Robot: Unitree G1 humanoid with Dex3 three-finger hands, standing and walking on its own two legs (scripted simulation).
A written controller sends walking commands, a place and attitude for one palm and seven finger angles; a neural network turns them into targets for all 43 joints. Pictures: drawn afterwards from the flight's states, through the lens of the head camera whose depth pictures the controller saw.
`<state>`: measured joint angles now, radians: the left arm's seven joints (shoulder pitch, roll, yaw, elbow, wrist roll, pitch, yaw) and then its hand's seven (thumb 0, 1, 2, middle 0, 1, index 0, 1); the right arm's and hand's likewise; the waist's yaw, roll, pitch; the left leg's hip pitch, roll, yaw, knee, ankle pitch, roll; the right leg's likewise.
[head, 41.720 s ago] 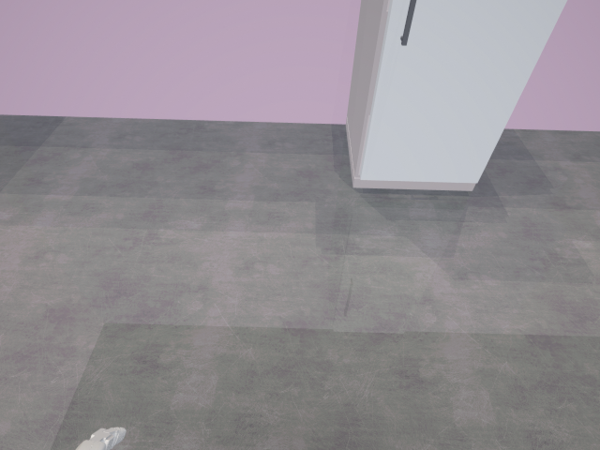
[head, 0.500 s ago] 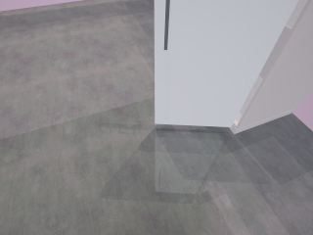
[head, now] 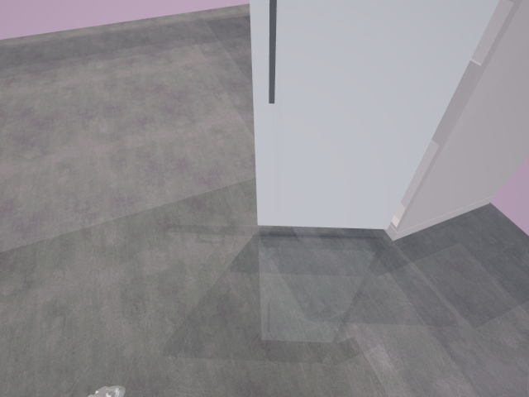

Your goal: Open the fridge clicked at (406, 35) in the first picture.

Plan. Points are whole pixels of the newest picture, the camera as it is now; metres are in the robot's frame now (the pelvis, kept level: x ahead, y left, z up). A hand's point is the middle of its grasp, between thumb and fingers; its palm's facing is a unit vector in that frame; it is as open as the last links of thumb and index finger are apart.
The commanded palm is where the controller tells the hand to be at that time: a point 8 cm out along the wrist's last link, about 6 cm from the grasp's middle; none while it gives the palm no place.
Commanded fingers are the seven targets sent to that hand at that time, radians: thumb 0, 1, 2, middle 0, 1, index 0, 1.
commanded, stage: look to check the result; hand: left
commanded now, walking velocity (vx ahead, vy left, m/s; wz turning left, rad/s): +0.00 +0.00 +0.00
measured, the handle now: (273, 19) +0.88 +0.02 +0.18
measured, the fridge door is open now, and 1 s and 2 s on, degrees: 65 65 65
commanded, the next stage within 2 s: stand and wait in 0.50 s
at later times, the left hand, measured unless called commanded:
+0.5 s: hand out of the picture +0.09 +0.23 -0.15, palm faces -0.03 -0.94 -0.35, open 7.4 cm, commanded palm none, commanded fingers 0.00 0.90 0.90 -0.20 -0.30 -0.20 -0.30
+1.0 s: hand out of the picture +0.10 +0.23 -0.16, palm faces -0.05 -0.94 -0.33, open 7.4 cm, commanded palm none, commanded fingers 0.00 0.90 0.90 -0.20 -0.30 -0.20 -0.30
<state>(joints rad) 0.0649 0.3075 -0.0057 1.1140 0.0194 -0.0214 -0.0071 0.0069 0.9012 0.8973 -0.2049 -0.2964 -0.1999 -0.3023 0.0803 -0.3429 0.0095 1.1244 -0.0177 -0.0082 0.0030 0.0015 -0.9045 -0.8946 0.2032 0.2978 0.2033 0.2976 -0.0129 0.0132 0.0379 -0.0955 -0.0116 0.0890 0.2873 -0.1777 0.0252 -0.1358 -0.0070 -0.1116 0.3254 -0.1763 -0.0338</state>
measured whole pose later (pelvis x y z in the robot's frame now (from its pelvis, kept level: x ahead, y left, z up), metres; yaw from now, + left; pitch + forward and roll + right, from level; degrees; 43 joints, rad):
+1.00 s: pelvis +0.01 -0.01 +0.00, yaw -1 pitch -1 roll +0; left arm 0.09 0.32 0.00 1.14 0.01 -0.02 0.00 0.01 0.90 0.90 -0.20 -0.30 -0.20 -0.30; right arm 0.13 -0.33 0.01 1.14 -0.02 0.00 0.00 0.00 -0.90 -0.89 0.20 0.30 0.20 0.30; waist -0.02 0.01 0.04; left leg -0.07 0.02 0.09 0.28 -0.19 0.01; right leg -0.09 0.02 -0.11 0.28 -0.17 -0.05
